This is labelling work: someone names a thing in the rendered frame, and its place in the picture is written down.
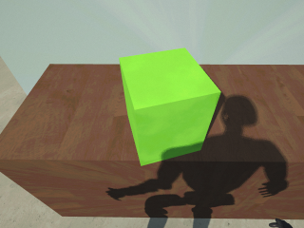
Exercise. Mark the carton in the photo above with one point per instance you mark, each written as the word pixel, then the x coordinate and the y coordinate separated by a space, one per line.
pixel 170 102

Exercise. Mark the robot right hand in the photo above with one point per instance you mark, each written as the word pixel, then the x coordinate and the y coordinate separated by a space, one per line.
pixel 280 223

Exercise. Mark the pedestal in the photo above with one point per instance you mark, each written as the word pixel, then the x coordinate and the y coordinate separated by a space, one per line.
pixel 70 144

